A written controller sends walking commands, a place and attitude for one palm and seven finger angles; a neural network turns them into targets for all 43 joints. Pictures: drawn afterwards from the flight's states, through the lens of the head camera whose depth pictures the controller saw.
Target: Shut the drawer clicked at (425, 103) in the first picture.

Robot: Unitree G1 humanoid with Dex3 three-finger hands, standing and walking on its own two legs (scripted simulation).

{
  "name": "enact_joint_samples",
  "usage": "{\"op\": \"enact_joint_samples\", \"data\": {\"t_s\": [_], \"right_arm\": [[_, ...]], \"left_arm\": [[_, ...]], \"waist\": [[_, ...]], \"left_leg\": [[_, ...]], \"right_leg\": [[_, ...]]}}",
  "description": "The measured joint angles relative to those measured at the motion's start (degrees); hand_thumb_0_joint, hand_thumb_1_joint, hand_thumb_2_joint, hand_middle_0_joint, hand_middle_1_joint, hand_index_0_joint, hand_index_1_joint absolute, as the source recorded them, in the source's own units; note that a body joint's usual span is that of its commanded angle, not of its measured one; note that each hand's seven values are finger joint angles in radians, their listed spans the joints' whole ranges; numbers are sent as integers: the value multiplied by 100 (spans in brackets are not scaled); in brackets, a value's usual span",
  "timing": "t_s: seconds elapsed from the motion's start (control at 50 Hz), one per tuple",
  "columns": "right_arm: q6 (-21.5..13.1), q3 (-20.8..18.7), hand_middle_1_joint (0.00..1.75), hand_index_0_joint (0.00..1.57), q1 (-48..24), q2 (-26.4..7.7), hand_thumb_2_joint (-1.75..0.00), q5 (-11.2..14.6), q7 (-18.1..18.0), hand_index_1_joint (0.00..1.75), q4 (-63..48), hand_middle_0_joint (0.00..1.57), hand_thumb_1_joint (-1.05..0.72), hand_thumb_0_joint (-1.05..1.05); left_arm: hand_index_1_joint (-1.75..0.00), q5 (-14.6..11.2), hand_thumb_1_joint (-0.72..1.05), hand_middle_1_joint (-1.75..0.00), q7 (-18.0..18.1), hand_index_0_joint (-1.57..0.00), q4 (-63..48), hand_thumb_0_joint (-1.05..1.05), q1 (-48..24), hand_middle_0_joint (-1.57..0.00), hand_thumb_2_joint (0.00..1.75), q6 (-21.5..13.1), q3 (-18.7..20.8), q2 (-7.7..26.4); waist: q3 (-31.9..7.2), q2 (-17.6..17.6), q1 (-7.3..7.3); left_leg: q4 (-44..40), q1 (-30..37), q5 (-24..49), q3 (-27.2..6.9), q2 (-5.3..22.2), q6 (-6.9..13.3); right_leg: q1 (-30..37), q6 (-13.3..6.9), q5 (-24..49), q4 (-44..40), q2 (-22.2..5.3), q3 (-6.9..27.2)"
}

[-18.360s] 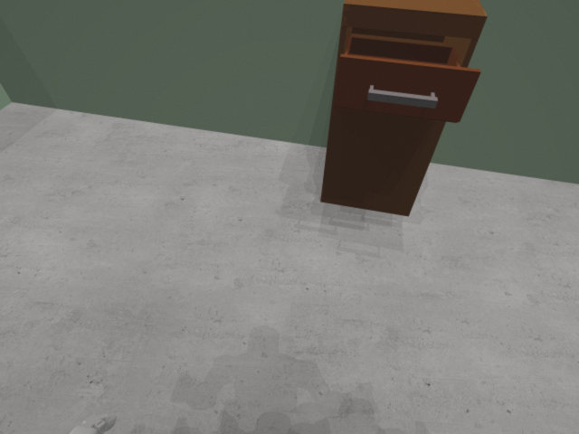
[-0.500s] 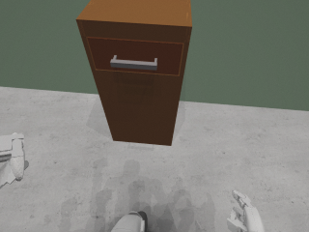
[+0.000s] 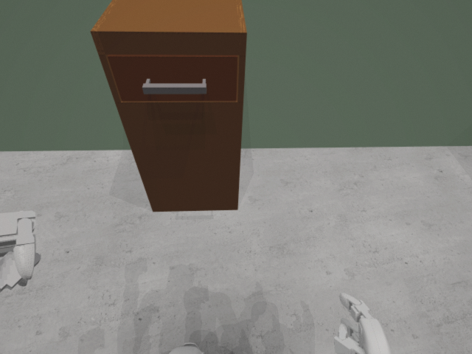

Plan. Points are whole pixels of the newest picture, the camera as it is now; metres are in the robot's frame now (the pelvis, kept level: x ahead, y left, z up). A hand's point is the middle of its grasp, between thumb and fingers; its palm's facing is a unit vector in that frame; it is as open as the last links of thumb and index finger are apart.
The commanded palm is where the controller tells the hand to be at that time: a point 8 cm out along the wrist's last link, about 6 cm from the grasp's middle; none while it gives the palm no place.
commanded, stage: stop stepping back and stand still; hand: left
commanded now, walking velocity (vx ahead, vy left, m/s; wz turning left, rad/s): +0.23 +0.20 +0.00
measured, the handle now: (175, 85) +0.86 +0.23 -0.02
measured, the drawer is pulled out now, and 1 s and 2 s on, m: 0.00 0.00 0.00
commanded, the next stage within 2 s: let the arm hang, fingers relaxed in 0.44 s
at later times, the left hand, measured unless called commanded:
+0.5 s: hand (21, 275) +0.17 +0.24 +0.18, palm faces +0.38 -0.78 -0.49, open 3.2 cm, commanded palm +0.12 +0.28 +0.19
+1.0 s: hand out of the picture -0.04 +0.23 -0.17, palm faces +0.09 -0.98 -0.20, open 4.1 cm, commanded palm none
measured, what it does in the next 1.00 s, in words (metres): steps on the spot: left foot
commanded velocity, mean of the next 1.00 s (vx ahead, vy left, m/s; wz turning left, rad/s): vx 0.04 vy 0.02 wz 0.00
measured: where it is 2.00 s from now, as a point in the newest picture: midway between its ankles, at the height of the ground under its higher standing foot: outside the picture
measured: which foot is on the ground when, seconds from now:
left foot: up 0.00-0.22, down 0.24-1.00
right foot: down 0.00-1.00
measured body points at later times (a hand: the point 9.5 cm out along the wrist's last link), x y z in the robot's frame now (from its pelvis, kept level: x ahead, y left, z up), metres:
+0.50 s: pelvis -0.01 +0.00 +0.00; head -0.01 -0.01 +0.45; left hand +0.14 +0.28 +0.21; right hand +0.15 -0.22 -0.09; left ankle -0.01 +0.13 -0.71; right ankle -0.03 -0.09 -0.73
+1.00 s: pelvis -0.02 +0.04 +0.01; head +0.00 +0.06 +0.46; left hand -0.04 +0.28 -0.15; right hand +0.03 -0.19 -0.13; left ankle +0.00 +0.13 -0.73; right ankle -0.03 -0.09 -0.73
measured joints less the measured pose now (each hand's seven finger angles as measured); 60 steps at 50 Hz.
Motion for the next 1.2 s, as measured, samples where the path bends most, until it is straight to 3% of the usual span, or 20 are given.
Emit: {"op": "enact_joint_samples", "data": {"t_s": [0.04, 0.08, 0.12, 0.24, 0.28, 0.34, 0.38, 0.42, 0.5, 0.54, 0.58, 0.62, 0.68, 0.74, 0.78, 0.8, 0.88, 1.0, 1.2], "right_arm": [[103, -62, 30, 21, 110, -179, -90, -2, -25, 30, 302, 21, -90, 1], [163, -124, 30, 21, 349, -284, -90, 59, -64, 30, 488, 21, -90, 1], [131, -182, 30, 21, 554, -377, -90, 74, -153, 30, 581, 21, -90, 1], [-216, -368, 30, 20, 829, -619, -90, 31, -363, 30, 628, 20, -90, 1], [-271, -372, 30, 20, 670, -535, -90, 18, -375, 30, 613, 20, -90, 1], [-408, -270, 30, 20, 442, -302, -90, -14, -317, 30, 463, 20, -90, 1], [-481, -165, 30, 20, 346, -160, -90, 7, -251, 30, 335, 20, -90, 1], [-474, -91, 30, 20, 268, -99, -90, 34, -170, 30, 283, 20, -90, 1], [-254, -62, 30, 20, 199, -52, -90, 86, -22, 30, 340, 21, -90, 1], [-181, -32, 30, 20, 177, -56, -90, 88, -30, 30, 372, 21, -90, 1], [-299, -121, 30, 20, 124, -158, -90, 54, 169, 30, 647, 21, -90, 1], [-113, -153, 30, 20, 27, -358, -90, 33, 287, 30, 803, 21, -90, 1], [166, -136, 30, 20, -171, -428, -90, -71, 287, 30, 1090, 21, -90, 1], [317, -46, 30, 20, -203, -276, -90, -133, 221, 30, 1278, 21, -90, 1], [353, 0, 30, 20, -135, -139, -90, -136, 189, 30, 1397, 21, -90, 1], [359, 10, 30, 20, -86, -63, -90, -131, 167, 30, 1473, 21, -90, 1], [397, 24, 30, 20, 115, 86, -90, -107, 81, 30, 1852, 21, -90, 1], [473, -43, 30, 20, 321, 17, -90, -66, 4, 30, 2352, 20, -90, 0], [442, -64, 30, 20, 576, 115, -90, -61, 4, 30, 2876, 20, -91, 0]], "left_arm": [[-160, -31, 88, -160, -48, -141, 184, 1, 11, -141, 90, -9, -111, -121], [-160, -29, 88, -160, -58, -141, 373, 1, 76, -141, 90, -28, -155, -229], [-160, 7, 88, -160, -15, -141, 606, 1, 118, -141, 90, -89, -184, -384], [-160, 176, 89, -160, 103, -141, 860, 1, -341, -141, 90, -133, -483, -606], [-160, 188, 89, -160, 126, -141, 773, 2, -493, -141, 90, -158, -440, -555], [-160, 192, 89, -160, 128, -141, 634, 2, -532, -141, 90, -218, -231, -345], [-160, 180, 89, -160, 121, -141, 520, 2, -491, -141, 90, -240, -88, -170], [-160, 173, 89, -160, 91, -141, 464, 2, -401, -141, 90, -304, -62, -136], [-160, 115, 89, -160, 16, -141, 463, 1, -57, -141, 90, -383, -195, -340], [-160, 123, 89, -160, 13, -141, 579, 1, 53, -141, 90, -393, -250, -448], [-160, 341, 89, -160, -211, -141, 1452, 1, -382, -141, 90, -288, -571, -445], [-159, 418, 89, -159, -469, -139, 2788, 0, -1015, -140, 90, 244, -1006, -614], [-155, 497, 90, -155, -633, -134, 4972, 0, -1722, -135, 90, 975, -1500, -1009], [-147, 526, 91, -147, -729, -126, 6606, 1, -1960, -126, 90, 1332, -1898, -1364], [-141, 499, 91, -141, -773, -120, 7355, 1, -1935, -120, 90, 1385, -2134, -1532], [-137, 572, 90, -140, -605, -116, 7635, 1, -1939, -117, 90, 1344, -2090, -1538], [-122, 444, 90, -130, -640, -102, 8529, 2, -1975, -103, 90, 1303, -2071, -1263], [-97, 392, 90, -101, -734, -80, 9420, 1, -1947, -80, 90, 1262, -2203, -1317], [-55, 395, 91, -55, -701, -41, 10123, 1, -1887, -42, 90, 1201, -2273, -1516]], "waist": [[-39, 80, 42], [-205, -2, 107], [-340, -52, 109], [-248, 9, -7], [-79, -167, -6], [64, -259, -91], [137, -213, -142], [192, 16, -187], [60, 194, -15], [51, 152, 71], [-33, 194, 125], [-74, 391, 140], [-50, 408, 116], [155, 167, 79], [269, -72, 57], [320, -188, 60], [460, -399, 141], [496, -105, 199], [403, 147, 128]], "left_leg": [[1144, -228, -15, -123, -106, -23], [1717, -207, 96, -67, -190, -27], [1500, 69, 113, 16, -165, 29], [-772, 1465, 119, 76, 19, 291], [-670, 1456, 251, 150, -76, 141], [-644, 1452, 266, 205, -94, 24], [-609, 1422, 277, 166, -64, -14], [-435, 1350, 199, 31, 60, -23], [508, 1028, -355, -144, -55, 37], [462, 1054, -348, -89, -114, 67], [237, 994, -68, -54, -132, 90], [-29, 1025, 472, -138, -113, 126], [115, 956, -203, -113, -222, 145], [73, 1077, -133, -49, -245, 74], [-109, 1228, -115, -27, -252, 123], [-185, 1281, -89, -40, -241, 139], [-483, 1476, 97, -90, -193, 157], [-887, 1652, 370, -77, -241, 261], [-1369, 1838, 701, 94, -401, 378]], "right_leg": [[52, 23, 190, -69, 16, -5], [112, 65, 246, -192, -58, 63], [171, 83, 294, -306, -111, 115], [127, 166, -9, 190, -149, -110], [-36, 209, -178, 624, -270, -13], [-353, 249, -527, 1083, -218, 84], [-333, 242, -210, 721, -159, 12], [-212, 89, 268, 473, -22, -126], [-107, -20, 290, 144, 68, -68], [-27, 0, 359, -14, 29, 7], [-131, 54, 309, 91, -65, -73], [-344, 127, 85, 497, -110, -189], [-624, 214, -31, 993, -245, -172], [-524, 236, -175, 1002, -277, -108], [-407, 237, -131, 863, -274, -88], [-341, 236, -75, 763, -258, -102], [-51, 236, 209, 275, -185, -154], [213, 326, 608, -326, -209, -151], [191, 390, 793, -449, -370, 6]]}}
